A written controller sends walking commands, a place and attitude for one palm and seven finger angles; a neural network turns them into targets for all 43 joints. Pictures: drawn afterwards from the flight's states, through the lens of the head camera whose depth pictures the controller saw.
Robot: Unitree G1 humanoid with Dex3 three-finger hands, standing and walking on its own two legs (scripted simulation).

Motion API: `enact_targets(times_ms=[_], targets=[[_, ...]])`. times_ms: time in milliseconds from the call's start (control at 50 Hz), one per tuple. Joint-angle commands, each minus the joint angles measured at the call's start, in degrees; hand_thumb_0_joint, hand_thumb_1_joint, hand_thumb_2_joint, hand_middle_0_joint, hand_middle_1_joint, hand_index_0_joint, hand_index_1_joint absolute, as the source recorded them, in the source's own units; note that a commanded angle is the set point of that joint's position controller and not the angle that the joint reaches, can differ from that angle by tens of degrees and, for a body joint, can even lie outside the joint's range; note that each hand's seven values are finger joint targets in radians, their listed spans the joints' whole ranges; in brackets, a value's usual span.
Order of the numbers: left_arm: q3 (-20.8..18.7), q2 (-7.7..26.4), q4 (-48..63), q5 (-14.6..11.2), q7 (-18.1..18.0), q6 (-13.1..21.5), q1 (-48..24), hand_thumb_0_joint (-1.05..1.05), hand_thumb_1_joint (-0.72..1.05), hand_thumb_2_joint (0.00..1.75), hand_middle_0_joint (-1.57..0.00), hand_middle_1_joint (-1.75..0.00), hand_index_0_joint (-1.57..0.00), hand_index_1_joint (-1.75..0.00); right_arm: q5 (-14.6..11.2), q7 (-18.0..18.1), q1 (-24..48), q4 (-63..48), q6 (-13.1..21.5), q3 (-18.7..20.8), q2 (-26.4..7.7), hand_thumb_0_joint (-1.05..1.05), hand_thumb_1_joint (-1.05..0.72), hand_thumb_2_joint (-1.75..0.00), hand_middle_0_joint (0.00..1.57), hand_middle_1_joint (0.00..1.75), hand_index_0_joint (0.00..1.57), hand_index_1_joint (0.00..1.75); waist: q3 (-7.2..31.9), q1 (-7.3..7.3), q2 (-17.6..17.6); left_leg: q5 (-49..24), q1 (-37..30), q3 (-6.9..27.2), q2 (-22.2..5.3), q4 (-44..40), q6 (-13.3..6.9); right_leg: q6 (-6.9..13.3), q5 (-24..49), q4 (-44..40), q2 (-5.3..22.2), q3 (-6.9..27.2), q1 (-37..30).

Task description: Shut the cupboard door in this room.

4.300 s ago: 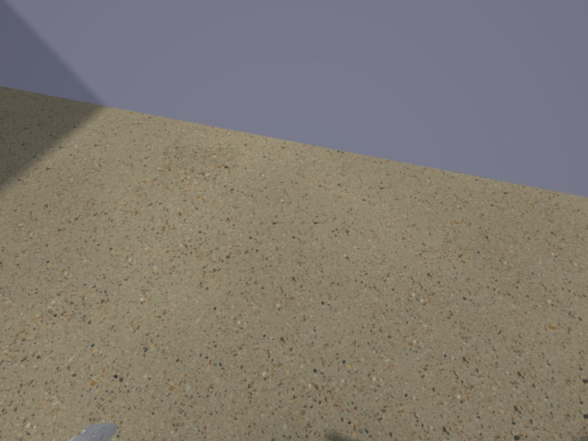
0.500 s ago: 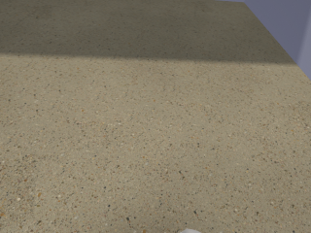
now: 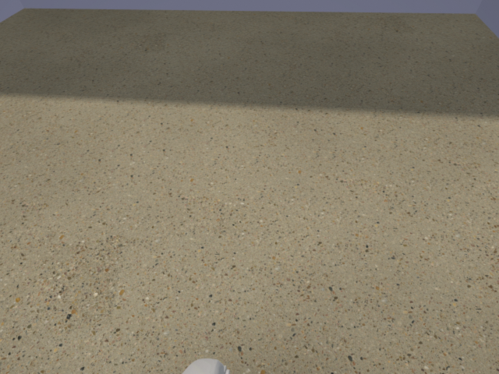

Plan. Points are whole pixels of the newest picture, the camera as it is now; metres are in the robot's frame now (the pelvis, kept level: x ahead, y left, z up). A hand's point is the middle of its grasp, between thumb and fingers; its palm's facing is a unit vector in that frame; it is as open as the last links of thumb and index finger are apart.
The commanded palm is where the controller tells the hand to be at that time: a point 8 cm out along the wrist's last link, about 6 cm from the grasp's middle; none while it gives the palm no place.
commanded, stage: turn or walk to find it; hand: left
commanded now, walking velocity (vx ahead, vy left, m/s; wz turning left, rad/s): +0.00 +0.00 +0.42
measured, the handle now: out of the picture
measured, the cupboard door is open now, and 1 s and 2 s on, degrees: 84 84 84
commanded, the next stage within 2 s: none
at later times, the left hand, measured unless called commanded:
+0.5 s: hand out of the picture +0.00 +0.28 -0.17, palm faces +0.24 -0.94 -0.24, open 7.4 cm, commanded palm none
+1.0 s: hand out of the picture -0.08 +0.21 -0.16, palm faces +0.44 -0.86 -0.24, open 7.4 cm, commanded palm none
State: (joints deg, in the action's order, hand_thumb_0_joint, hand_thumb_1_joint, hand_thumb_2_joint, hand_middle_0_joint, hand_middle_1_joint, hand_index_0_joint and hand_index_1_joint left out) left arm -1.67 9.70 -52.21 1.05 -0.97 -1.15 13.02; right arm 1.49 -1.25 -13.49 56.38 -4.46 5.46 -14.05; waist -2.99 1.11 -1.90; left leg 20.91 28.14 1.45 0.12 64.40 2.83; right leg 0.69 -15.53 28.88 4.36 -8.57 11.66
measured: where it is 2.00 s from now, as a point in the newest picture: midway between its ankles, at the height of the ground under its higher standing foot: outside the picture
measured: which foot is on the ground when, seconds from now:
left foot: up 0.00-0.20, down 0.22-0.70, up 0.72-1.00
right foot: down 0.00-0.22, up 0.24-0.68, down 0.70-1.00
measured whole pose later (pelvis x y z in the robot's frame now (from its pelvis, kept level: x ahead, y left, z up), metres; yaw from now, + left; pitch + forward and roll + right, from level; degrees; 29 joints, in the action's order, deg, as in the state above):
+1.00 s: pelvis -0.06 +0.01 +0.00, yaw +26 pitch -1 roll +2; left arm -1.8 9.9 -53.6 1.3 -0.8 -1.0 13.5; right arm 1.3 -0.9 -14.3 57.8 -4.8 5.2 -14.3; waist -3.7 0.6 -0.6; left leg 23.8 24.0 0.3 -1.9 56.5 3.9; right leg 0.5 -15.7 28.7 6.0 -10.4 11.6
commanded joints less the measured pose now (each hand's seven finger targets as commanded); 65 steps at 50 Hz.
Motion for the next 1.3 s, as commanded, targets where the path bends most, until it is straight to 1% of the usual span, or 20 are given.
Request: enact_targets(times_ms=[0, 80, 160, 200, 240, 280, 340, 520, 640, 660, 680, 700, 800, 1000, 1060, 1080, 1120, 1140, 1180, 1280], targets=[[-3.25, 12.15, 3.13, 0.66, -1.17, 1.51, 0.63, 0.0, 0.9, 0.9, -0.2, -0.3, -0.2, -0.3, -0.33, -0.01, 3.31, -4.56, 1.02, 0.02, -3.13, 0.0, -0.9, -0.9, 0.2, 0.3, 0.2, 0.3, 0.08, -1.98, 11.0, 2.99, 1.21, -1.92, -2.27, -5.43, 1.03, 6.48, 8.98, -12.19, 14.77, 9.34, -1.95], [-4.01, 14.26, 0.97, 0.97, -0.9, 1.23, 3.87, 0.0, 0.9, 0.9, -0.2, -0.3, -0.2, -0.3, -0.99, 0.25, 6.17, -5.36, 2.11, -0.96, -2.05, 0.0, -0.9, -0.9, 0.2, 0.3, 0.2, 0.3, 2.9, -4.18, 13.15, 7.09, -3.5, -5.15, -1.62, -19.88, 0.52, 7.47, 22.5, -6.8, 16.29, 7.95, -6.9], [-4.13, 13.51, 0.48, -0.09, -0.68, 0.4, 2.56, 0.0, 0.9, 0.9, -0.2, -0.3, -0.2, -0.3, -0.87, 0.61, -0.75, -3.44, 3.33, -0.73, -4.55, 0.0, -0.9, -0.9, 0.2, 0.3, 0.2, 0.3, 6.79, -0.23, 7.98, -10.53, -20.2, -5.41, -2.41, -41.35, -1.22, 0.86, 19.94, 5.04, 13.21, 1.75, 0.22], [-2.59, 7.45, 4.09, -0.19, -0.18, -0.36, 0.51, 0.0, 0.9, 0.9, -0.2, -0.3, -0.2, -0.3, -0.41, 0.99, -4.9, -3.59, 3.58, 1.21, -13.71, 0.0, -0.9, -0.9, 0.2, 0.3, 0.2, 0.3, 6.85, 1.97, -15.97, -36.52, -27.08, 18.81, -23.45, -45.92, -12.16, -5.24, -21.08, 25.38, 2.62, 0.01, 19.93], [-2.97, 8.33, 3.55, -0.05, -0.54, -1.36, -5.07, 0.0, 0.9, 0.9, -0.2, -0.3, -0.2, -0.3, -0.13, 2.22, -3.66, -2.56, 3.63, 0.75, -11.52, 0.0, -0.9, -0.9, 0.2, 0.3, 0.2, 0.3, 3.6, 2.49, -12.86, -26.28, -19.54, 17.19, -19.8, -47.0, -13.16, -4.36, -16.7, 34.72, 2.72, 6.96, 20.4], [-3.15, 8.43, 1.55, 0.02, 0.28, -0.95, -2.51, 0.0, 0.9, 0.9, -0.2, -0.3, -0.2, -0.3, -0.22, 2.44, 1.83, -4.01, 4.03, -0.37, -8.68, 0.0, -0.9, -0.9, 0.2, 0.3, 0.2, 0.3, 2.56, -0.35, -7.85, -25.85, -18.47, 11.72, -15.54, -46.63, -11.47, -4.6, -9.39, 35.46, 2.77, 7.25, 19.55], [-2.97, 8.26, 0.59, -0.1, 0.32, -0.83, -1.68, 0.0, 0.9, 0.9, -0.2, -0.3, -0.2, -0.3, -0.46, 2.53, 0.74, -4.01, 4.45, -0.46, -8.22, 0.0, -0.9, -0.9, 0.2, 0.3, 0.2, 0.3, 4.17, -0.06, -5.46, -31.76, -21.5, 9.63, -13.31, -45.98, -11.31, -5.35, -7.34, 32.76, 1.76, 7.09, 18.15], [-2.69, 7.39, 3.29, -0.31, -0.21, -0.85, -5.21, 0.0, 0.9, 0.9, -0.2, -0.3, -0.2, -0.3, 0.01, 2.2, -0.86, -4.53, 3.57, 0.35, -8.61, 0.0, -0.9, -0.9, 0.2, 0.3, 0.2, 0.3, 4.25, 1.28, -5.99, -24.29, -20.63, 17.5, -13.36, -46.44, -13.24, -5.09, -10.11, 20.97, -0.65, 7.97, 14.31], [-2.85, 7.69, 2.3, -0.64, -0.72, 0.14, 2.49, 0.0, 0.9, 0.9, -0.2, -0.3, -0.2, -0.3, -0.29, 1.59, 2.21, -5.98, 2.93, 0.75, -8.0, 0.0, -0.9, -0.9, 0.2, 0.3, 0.2, 0.3, 6.0, -2.58, -4.28, -16.34, -8.89, 17.96, -8.79, -41.6, -9.58, -3.58, 1.19, -2.74, -2.34, 6.69, -4.29], [-3.39, 10.34, 2.23, -0.13, -0.96, 0.68, 3.86, 0.0, 0.9, 0.9, -0.2, -0.3, -0.2, -0.3, -0.72, 1.29, 1.66, -6.41, 2.87, 0.53, -5.77, 0.0, -0.9, -0.9, 0.2, 0.3, 0.2, 0.3, 6.09, -3.14, 2.71, -8.71, -2.02, 14.13, -4.41, -35.53, -6.26, -1.98, 0.63, -10.13, 3.24, 11.91, -10.85], [-4.35, 15.64, 2.89, 0.76, -1.38, 1.24, 3.94, 0.0, 0.9, 0.9, -0.2, -0.3, -0.2, -0.3, -1.05, 0.97, 0.67, -7.58, 2.89, -0.1, -2.04, 0.0, -0.9, -0.9, 0.2, 0.3, 0.2, 0.3, 5.0, -3.14, 17.8, 4.79, 7.66, 3.83, 3.83, -22.22, -1.8, 3.77, -1.22, -15.63, 18.2, 28.13, -13.45], [-4.29, 16.23, 4.3, 0.18, -1.35, 0.9, 2.01, 0.0, 0.9, 0.9, -0.2, -0.3, -0.2, -0.3, -0.13, 1.15, 2.11, -7.87, 2.27, 0.78, -4.76, 0.0, -0.9, -0.9, 0.2, 0.3, 0.2, 0.3, 3.57, -3.53, 16.96, 10.73, 5.54, 3.57, 2.75, -10.36, -1.48, 7.97, -2.29, -17.18, 23.49, 29.29, -3.56], [-2.63, 10.01, 5.28, 0.07, -1.05, 1.64, -5.8, 0.0, 0.9, 0.9, -0.2, -0.3, -0.2, -0.3, -0.06, 0.02, -2.07, -3.43, 0.91, 0.71, -3.56, 0.0, -0.9, -0.9, 0.2, 0.3, 0.2, 0.3, -1.19, 1.21, 9.8, -1.57, 3.04, 1.12, -0.85, 5.02, 0.16, 4.73, 4.63, -13.96, 12.17, 11.1, 3.46], [-3.98, 14.16, 0.41, 0.94, -0.79, 1.24, 4.39, 0.0, 0.9, 0.9, -0.2, -0.3, -0.2, -0.3, -0.98, 0.42, 5.76, -4.84, 2.01, -1.1, -2.17, 0.0, -0.9, -0.9, 0.2, 0.3, 0.2, 0.3, 3.32, -4.31, 13.95, 6.85, -3.81, -5.02, -1.28, -19.83, 0.62, 7.5, 24.77, -6.53, 15.82, 8.34, -7.27], [-4.15, 14.61, -0.16, 0.53, -0.79, 0.87, 2.92, 0.0, 0.9, 0.9, -0.2, -0.3, -0.2, -0.3, -1.13, 0.78, 1.62, -3.81, 2.8, -1.25, -2.85, 0.0, -0.9, -0.9, 0.2, 0.3, 0.2, 0.3, 6.27, -1.66, 13.37, -1.57, -12.51, -6.56, -0.67, -33.46, -0.22, 4.38, 26.53, -0.58, 14.94, 5.28, -5.79], [-4.02, 13.74, -0.25, 0.01, -0.66, 0.51, 2.05, 0.0, 0.9, 0.9, -0.2, -0.3, -0.2, -0.3, -1.05, 0.67, -0.49, -3.15, 3.2, -0.97, -4.04, 0.0, -0.9, -0.9, 0.2, 0.3, 0.2, 0.3, 7.11, -0.25, 9.05, -9.57, -19.36, -5.62, -1.51, -41.49, -0.89, 1.5, 22.03, 4.35, 13.24, 2.57, -1.73], [-2.54, 7.65, 3.23, -0.24, -0.17, -0.24, 1.52, 0.0, 0.9, 0.9, -0.2, -0.3, -0.2, -0.3, -0.5, 1.03, -4.03, -3.25, 3.71, 1.06, -13.87, 0.0, -0.9, -0.9, 0.2, 0.3, 0.2, 0.3, 7.32, 1.57, -16.02, -39.31, -29.56, 18.84, -23.12, -45.33, -11.29, -5.26, -20.53, 24.31, 2.81, -0.29, 20.56], [-2.39, 8.61, 3.41, 0.17, -0.65, -1.05, -2.22, 0.0, 0.9, 0.9, -0.2, -0.3, -0.2, -0.3, -0.38, 1.55, -5.37, -2.13, 3.62, 1.03, -13.28, 0.0, -0.9, -0.9, 0.2, 0.3, 0.2, 0.3, 7.09, 3.39, -13.21, -33.02, -24.09, 17.31, -22.93, -45.88, -13.54, -4.66, -20.67, 30.59, 2.89, 4.55, 18.6], [-2.95, 9.12, 2.32, -0.05, -0.1, -1.18, -4.22, 0.0, 0.9, 0.9, -0.2, -0.3, -0.2, -0.3, -0.24, 2.34, 0.29, -3.33, 3.59, 0.08, -10.24, 0.0, -0.9, -0.9, 0.2, 0.3, 0.2, 0.3, 1.97, 1.29, -10.92, -26.04, -18.67, 14.25, -18.02, -46.59, -12.59, -4.52, -13.17, 34.98, 3.24, 7.28, 20.56], [-2.68, 8.4, 0.72, -0.26, 0.32, -0.74, -1.7, 0.0, 0.9, 0.9, -0.2, -0.3, -0.2, -0.3, -0.48, 2.55, 1.8, -4.37, 4.26, -0.44, -8.9, 0.0, -0.9, -0.9, 0.2, 0.3, 0.2, 0.3, 4.16, 0.01, -6.26, -36.09, -23.17, 9.78, -13.73, -44.49, -12.11, -5.62, -8.99, 29.86, 1.4, 6.74, 17.96]])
